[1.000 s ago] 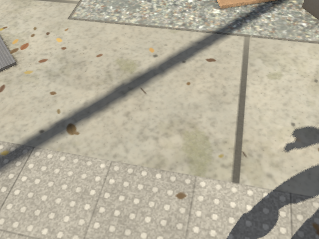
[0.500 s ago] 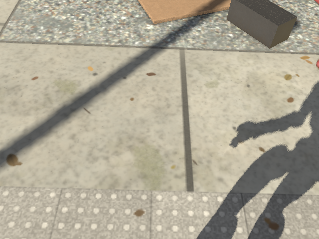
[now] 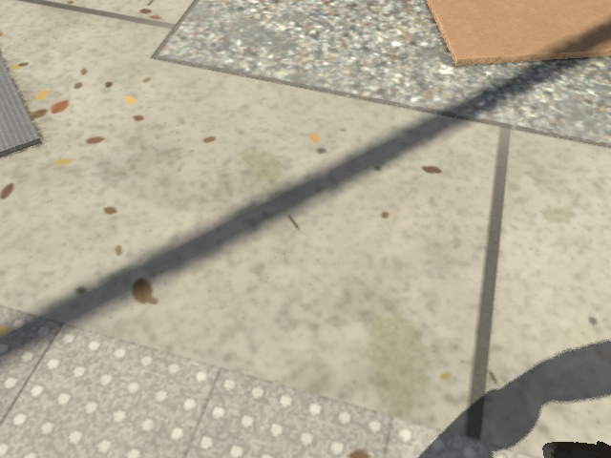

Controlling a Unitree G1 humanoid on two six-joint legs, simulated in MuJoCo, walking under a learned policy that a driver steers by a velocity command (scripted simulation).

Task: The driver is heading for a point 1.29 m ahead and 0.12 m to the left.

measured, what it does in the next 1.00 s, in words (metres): walks ahead: left foot, then right foot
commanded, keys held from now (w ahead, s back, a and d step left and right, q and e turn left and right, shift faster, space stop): w+q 0.44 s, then w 0.24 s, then w+e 0.10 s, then e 0.22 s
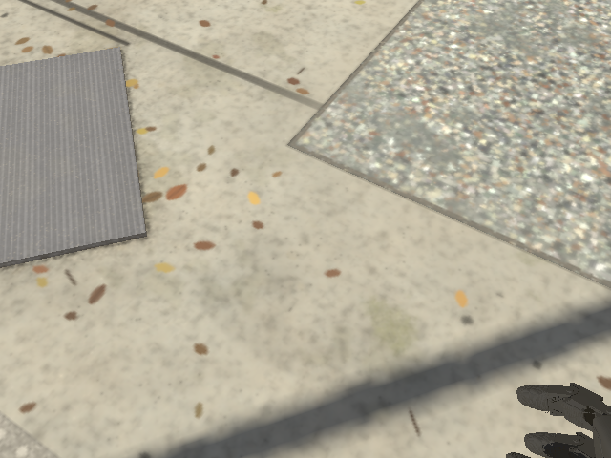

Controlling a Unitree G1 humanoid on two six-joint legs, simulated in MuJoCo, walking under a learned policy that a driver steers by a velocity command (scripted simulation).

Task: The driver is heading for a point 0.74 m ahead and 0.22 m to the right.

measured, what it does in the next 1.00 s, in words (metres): walks ahead, turning right: left foot, then right foot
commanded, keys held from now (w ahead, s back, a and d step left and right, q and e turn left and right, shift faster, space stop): e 0.62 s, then w+e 0.18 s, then w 0.20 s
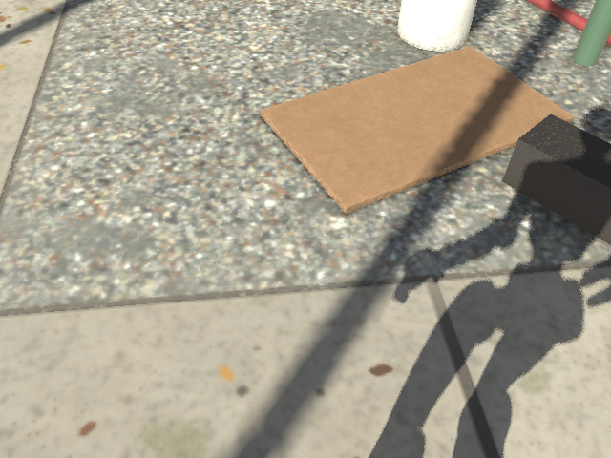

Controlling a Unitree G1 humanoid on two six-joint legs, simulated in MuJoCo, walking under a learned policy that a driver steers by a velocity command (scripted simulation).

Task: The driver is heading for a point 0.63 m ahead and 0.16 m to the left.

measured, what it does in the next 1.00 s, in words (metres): walks ahead, turning left: right foot, then left foot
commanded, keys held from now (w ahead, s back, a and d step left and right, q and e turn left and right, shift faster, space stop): w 0.20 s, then w+q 0.68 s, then no key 0.12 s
